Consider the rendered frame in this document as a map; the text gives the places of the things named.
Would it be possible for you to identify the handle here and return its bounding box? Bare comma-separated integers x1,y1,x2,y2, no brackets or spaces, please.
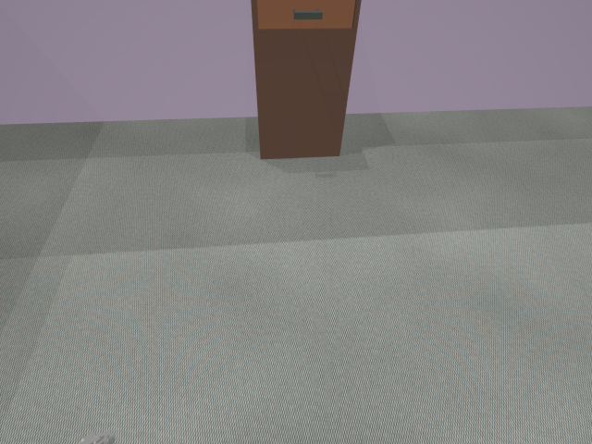
294,9,323,19

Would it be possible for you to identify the cabinet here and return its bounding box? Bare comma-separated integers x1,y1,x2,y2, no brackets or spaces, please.
251,0,362,159

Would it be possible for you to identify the drawer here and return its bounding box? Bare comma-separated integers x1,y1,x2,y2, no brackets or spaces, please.
256,0,355,29

